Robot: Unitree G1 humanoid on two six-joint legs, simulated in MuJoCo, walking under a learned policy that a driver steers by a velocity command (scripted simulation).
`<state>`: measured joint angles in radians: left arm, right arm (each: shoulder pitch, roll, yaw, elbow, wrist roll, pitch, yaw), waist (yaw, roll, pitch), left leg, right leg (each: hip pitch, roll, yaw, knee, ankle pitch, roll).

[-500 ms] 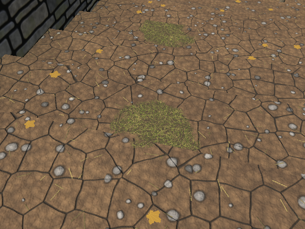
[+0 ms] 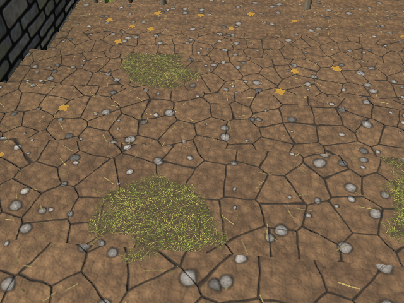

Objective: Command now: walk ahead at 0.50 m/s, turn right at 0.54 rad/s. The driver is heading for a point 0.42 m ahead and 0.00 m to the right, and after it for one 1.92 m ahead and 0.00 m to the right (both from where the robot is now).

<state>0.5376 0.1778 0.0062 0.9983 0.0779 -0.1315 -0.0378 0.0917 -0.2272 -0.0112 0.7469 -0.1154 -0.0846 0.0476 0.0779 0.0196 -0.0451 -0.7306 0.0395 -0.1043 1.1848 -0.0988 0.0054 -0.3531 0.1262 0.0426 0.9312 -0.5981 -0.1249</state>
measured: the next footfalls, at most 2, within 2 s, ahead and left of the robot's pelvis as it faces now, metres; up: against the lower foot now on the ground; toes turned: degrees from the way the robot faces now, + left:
left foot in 0.16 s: +0.25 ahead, +0.14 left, -0.18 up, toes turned -4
right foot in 0.50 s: +0.46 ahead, -0.13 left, -0.18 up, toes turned -12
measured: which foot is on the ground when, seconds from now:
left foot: up 0.00-0.14, down 0.16-0.54, up 0.56-0.68, down 0.70-1.00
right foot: down 0.00-0.18, up 0.20-0.48, down 0.50-1.00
